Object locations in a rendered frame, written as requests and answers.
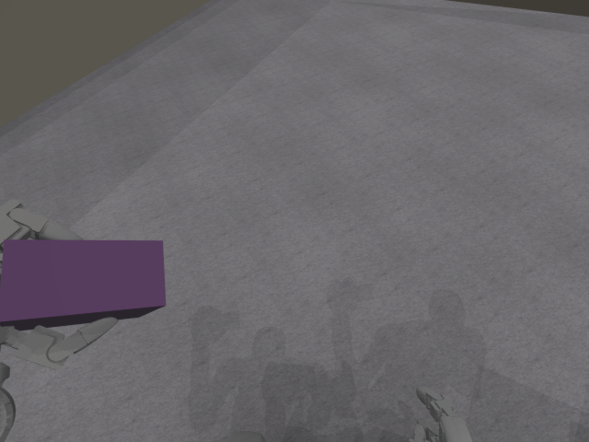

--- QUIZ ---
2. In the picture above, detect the sponge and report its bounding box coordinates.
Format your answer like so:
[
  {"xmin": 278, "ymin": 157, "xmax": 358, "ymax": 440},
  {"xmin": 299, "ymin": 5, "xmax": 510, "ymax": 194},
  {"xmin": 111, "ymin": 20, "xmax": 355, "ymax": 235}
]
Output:
[{"xmin": 0, "ymin": 239, "xmax": 166, "ymax": 331}]

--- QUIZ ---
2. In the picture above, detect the right robot hand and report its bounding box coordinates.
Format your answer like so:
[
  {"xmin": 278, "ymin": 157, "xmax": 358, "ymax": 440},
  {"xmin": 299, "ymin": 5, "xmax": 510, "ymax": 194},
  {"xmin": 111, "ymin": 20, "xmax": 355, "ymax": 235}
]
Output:
[{"xmin": 409, "ymin": 385, "xmax": 474, "ymax": 442}]

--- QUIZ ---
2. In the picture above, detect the left robot hand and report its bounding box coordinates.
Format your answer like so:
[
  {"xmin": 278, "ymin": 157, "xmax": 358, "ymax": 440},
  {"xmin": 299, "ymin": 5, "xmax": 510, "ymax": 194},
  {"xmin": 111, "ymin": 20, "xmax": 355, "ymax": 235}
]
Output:
[{"xmin": 0, "ymin": 199, "xmax": 118, "ymax": 370}]

